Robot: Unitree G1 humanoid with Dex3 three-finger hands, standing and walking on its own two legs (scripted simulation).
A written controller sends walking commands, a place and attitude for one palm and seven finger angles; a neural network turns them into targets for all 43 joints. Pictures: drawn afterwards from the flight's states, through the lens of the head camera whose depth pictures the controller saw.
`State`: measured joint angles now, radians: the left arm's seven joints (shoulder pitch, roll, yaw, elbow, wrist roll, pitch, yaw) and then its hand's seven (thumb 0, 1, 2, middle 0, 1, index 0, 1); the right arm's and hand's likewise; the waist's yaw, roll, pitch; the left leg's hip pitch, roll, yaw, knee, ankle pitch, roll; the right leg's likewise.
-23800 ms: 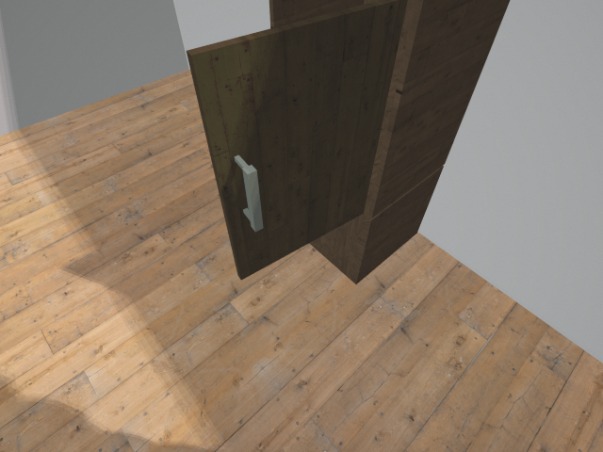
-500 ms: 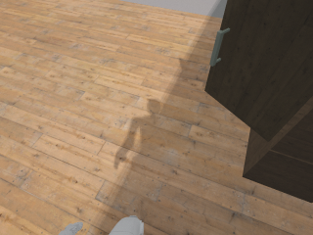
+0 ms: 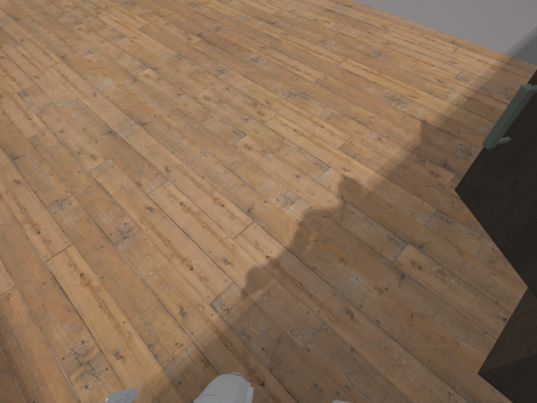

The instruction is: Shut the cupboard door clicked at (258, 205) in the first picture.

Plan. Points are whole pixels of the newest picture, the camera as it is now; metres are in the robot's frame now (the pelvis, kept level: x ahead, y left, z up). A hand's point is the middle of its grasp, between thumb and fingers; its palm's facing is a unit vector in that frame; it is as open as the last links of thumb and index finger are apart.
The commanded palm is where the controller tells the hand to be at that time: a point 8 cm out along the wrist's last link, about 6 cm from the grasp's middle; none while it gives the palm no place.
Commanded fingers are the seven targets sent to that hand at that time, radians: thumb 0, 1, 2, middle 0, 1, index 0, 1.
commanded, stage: walk to a spot facing it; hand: left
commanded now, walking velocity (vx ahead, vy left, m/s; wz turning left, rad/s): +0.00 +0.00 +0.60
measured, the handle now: (514, 117) +0.69 -0.50 -0.02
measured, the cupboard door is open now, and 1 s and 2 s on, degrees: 60 60 60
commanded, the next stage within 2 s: turn to face it in 1.18 s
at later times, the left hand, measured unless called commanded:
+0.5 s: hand out of the picture +0.08 +0.24 -0.14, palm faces +0.26 -0.93 -0.24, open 7.4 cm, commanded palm none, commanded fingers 0.00 0.90 0.90 -0.20 -0.30 -0.20 -0.30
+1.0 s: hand out of the picture +0.00 +0.17 -0.17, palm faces +0.68 -0.72 -0.16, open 7.4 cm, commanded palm none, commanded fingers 0.00 0.90 0.90 -0.20 -0.30 -0.20 -0.30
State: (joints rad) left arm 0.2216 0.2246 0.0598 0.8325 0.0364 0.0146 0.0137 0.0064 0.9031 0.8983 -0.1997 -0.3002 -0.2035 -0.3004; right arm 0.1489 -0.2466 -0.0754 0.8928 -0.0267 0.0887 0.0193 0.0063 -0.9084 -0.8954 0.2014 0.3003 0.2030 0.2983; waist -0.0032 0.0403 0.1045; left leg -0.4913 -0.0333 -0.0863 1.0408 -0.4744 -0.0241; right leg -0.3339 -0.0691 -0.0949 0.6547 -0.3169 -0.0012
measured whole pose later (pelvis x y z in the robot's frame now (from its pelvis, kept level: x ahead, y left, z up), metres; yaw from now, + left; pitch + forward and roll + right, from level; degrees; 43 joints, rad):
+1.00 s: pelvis +0.17 +0.07 +0.00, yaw +39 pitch +0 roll +0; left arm 0.43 0.18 0.05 1.01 0.03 -0.05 -0.01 0.01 0.90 0.90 -0.20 -0.30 -0.20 -0.30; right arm 0.05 -0.24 -0.05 0.88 -0.04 0.02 0.06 0.01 -0.91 -0.90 0.19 0.30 0.20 0.30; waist 0.04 -0.04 0.13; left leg -0.47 0.03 0.14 0.64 -0.28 0.05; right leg -0.01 -0.19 -0.38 0.51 -0.43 0.09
